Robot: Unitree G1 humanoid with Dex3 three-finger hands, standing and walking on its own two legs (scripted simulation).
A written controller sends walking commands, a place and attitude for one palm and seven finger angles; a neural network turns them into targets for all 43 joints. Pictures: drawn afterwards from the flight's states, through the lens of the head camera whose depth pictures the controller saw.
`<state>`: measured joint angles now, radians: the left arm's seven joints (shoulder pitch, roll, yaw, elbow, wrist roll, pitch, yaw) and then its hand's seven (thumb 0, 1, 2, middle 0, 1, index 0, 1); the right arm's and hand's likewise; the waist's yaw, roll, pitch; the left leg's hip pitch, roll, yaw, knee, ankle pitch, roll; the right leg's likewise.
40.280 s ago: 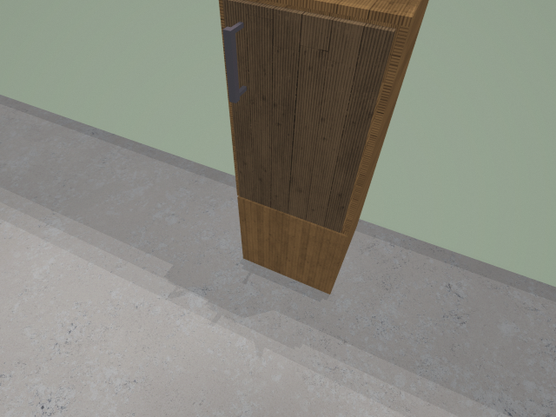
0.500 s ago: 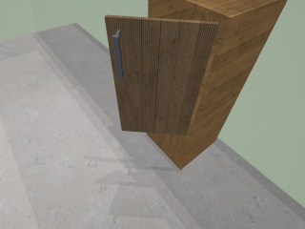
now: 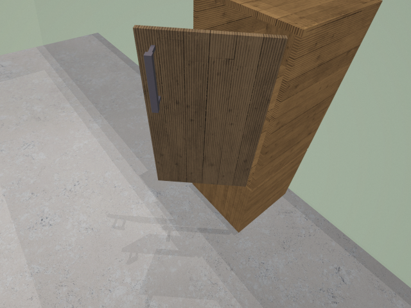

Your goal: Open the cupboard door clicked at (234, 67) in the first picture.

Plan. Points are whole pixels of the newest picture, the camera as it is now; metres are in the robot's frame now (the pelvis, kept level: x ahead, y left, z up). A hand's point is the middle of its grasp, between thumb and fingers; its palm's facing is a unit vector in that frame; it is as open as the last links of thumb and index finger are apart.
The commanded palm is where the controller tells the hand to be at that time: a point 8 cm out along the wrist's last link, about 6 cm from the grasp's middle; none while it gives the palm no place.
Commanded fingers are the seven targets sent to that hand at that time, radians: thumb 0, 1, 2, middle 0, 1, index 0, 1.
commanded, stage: shuffle to correct the standing spot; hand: left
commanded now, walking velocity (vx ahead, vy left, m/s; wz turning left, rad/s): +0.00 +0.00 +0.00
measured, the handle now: (154, 80) +0.61 +0.18 +0.13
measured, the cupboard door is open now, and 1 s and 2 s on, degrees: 47 47 47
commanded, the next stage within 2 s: come to a stop and stand still in 0.24 s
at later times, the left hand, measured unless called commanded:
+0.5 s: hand out of the picture +0.00 +0.14 -0.19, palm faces +0.08 -0.99 -0.15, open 7.4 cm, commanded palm none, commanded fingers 0.00 0.90 0.90 -0.20 -0.30 -0.20 -0.30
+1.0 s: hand out of the picture +0.10 +0.21 -0.17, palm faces +0.01 -0.96 -0.30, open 7.4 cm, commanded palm none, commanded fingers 0.00 0.90 0.90 -0.20 -0.30 -0.20 -0.30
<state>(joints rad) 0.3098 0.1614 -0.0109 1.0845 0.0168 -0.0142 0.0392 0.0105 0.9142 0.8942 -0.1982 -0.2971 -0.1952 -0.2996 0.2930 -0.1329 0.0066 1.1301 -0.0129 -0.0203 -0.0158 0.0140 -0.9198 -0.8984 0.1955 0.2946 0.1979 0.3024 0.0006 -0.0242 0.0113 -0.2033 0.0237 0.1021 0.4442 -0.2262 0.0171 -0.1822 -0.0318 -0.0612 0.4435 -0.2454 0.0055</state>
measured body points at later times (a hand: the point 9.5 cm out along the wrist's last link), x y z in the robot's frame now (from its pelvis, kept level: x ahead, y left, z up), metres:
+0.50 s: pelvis +0.06 -0.01 -0.01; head +0.08 +0.00 +0.44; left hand +0.00 +0.19 -0.18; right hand +0.05 -0.23 -0.17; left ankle +0.01 +0.10 -0.74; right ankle +0.00 -0.12 -0.74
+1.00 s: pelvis +0.03 +0.01 -0.01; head +0.04 +0.00 +0.43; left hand +0.10 +0.26 -0.15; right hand +0.09 -0.22 -0.17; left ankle +0.01 +0.11 -0.74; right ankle +0.00 -0.12 -0.74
